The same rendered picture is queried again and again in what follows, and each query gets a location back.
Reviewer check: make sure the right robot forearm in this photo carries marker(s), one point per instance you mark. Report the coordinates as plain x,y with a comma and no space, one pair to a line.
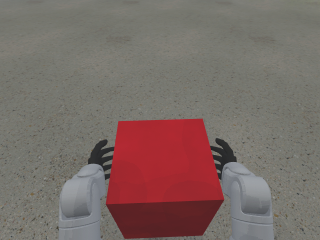
250,203

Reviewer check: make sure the robot left hand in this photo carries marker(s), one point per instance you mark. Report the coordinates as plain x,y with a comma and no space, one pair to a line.
96,156

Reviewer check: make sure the carton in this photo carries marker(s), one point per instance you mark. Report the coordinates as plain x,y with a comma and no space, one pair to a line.
163,180

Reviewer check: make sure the robot right hand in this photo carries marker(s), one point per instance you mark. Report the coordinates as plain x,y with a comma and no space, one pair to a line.
226,153

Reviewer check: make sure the left robot forearm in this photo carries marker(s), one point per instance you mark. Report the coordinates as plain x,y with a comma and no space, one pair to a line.
80,204

